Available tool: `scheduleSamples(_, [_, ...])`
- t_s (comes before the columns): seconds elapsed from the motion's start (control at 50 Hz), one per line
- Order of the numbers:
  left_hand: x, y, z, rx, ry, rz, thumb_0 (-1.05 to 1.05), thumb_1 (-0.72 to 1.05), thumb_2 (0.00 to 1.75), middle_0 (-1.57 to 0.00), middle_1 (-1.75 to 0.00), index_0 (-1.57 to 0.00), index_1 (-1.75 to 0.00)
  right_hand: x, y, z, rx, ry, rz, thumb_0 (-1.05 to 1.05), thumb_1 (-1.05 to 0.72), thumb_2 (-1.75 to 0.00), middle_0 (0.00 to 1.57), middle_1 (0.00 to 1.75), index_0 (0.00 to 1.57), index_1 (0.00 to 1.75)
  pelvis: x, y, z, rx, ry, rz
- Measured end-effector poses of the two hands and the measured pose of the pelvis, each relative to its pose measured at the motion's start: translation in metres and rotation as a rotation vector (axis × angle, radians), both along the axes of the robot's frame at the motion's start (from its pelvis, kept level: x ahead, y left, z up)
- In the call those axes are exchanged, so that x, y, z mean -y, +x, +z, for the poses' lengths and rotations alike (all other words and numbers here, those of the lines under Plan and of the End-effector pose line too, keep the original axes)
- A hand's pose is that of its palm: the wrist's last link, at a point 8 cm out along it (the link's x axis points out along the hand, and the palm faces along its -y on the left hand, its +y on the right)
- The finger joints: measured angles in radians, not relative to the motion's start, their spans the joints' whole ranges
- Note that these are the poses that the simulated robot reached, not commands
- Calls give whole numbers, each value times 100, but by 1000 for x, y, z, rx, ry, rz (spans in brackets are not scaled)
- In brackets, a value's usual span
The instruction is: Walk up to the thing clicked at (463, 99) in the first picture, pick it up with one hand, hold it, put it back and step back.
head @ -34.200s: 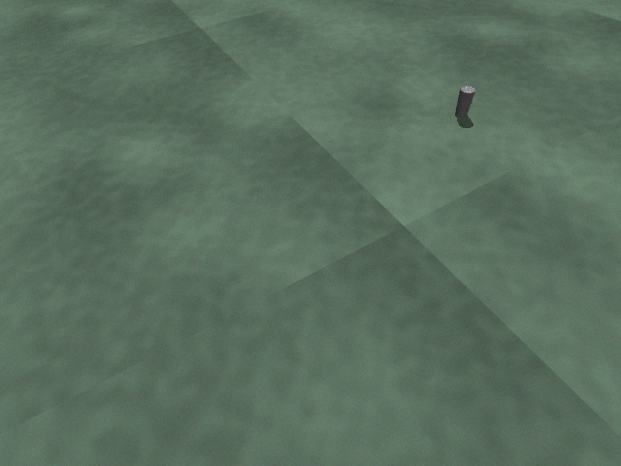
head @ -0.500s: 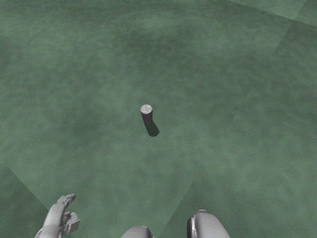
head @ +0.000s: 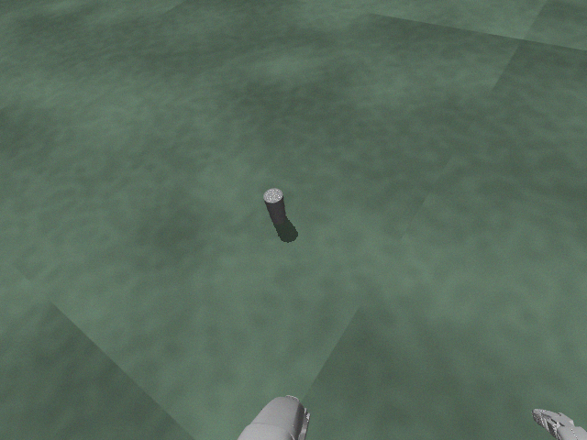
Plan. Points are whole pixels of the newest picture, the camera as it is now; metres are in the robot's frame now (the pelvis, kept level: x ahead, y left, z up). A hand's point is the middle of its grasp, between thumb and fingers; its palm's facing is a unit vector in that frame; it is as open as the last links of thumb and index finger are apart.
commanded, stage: step back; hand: left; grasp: from the side
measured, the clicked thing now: (275, 207) +1.02 +0.27 -0.69
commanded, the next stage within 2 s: stand in 1.06 s
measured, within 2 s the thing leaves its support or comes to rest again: neither
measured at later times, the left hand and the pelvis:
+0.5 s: hand out of the picture -0.03 +0.27 -0.15, palm faces +0.09 -0.92 -0.38, open 7.4 cm; pelvis -0.05 -0.01 -0.01, yaw +5 degrees
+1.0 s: hand out of the picture +0.05 +0.30 -0.16, palm faces +0.07 -0.93 -0.37, open 7.4 cm; pelvis -0.01 +0.03 +0.00, yaw +4 degrees
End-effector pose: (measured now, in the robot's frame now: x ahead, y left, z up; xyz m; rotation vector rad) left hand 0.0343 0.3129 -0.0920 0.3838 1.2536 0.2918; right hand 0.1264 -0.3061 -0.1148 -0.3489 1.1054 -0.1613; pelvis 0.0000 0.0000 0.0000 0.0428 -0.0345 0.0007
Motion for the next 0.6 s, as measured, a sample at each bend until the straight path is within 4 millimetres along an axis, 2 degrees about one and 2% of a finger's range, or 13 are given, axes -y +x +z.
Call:
scheduleSamples(0.08, [-7,-14,10,55,34,2,0,90,90,-21,-30,-21,-30,4,-47,-10,-79,-6,10,1,-90,-90,20,30,20,30,-1,-21,0,-11,-12,39])
scheduleSamples(0.14, [-16,-24,10,116,42,21,0,90,90,-20,-30,-21,-30,1,-76,-17,-149,-16,36,1,-90,-90,20,30,20,30,-3,-35,-5,-4,-29,84])
scheduleSamples(0.22, [-30,-42,-1,139,27,48,0,90,90,-20,-30,-21,-30,-11,-102,-14,-174,-17,44,1,-90,-90,20,30,20,30,-9,-50,-8,25,2,101])
scheduleSamples(0.3, [-27,-61,-7,90,-23,70,0,90,90,-20,-30,-20,-30,-18,-117,-1,-137,-7,25,1,-90,-90,21,30,21,30,-11,-53,0,24,-26,106])
scheduleSamples(0.4, [-16,-71,-12,61,-59,68,0,90,90,-20,-30,-20,-30,-11,-111,7,-104,-12,31,1,-90,-90,21,30,21,30,-2,-53,2,17,-24,92])
scheduleSamples(0.5, [4,-75,-17,40,-54,71,0,90,90,-20,-30,-20,-30,7,-86,-3,-77,-18,29,1,-90,-90,21,30,21,30,8,-47,-5,25,-63,85])
scheduleSamples(0.6, [16,-79,-10,44,-60,99,0,90,90,-20,-30,-20,-30,5,-59,0,-72,-13,61,1,-90,-90,20,30,20,30,8,-36,2,17,-41,87])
